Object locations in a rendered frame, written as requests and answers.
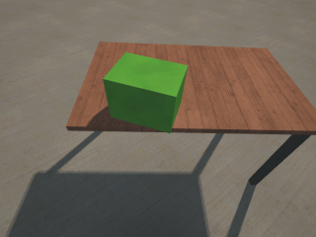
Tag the table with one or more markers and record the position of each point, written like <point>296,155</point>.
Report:
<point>228,89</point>

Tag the carton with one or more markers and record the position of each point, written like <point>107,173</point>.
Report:
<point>145,90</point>

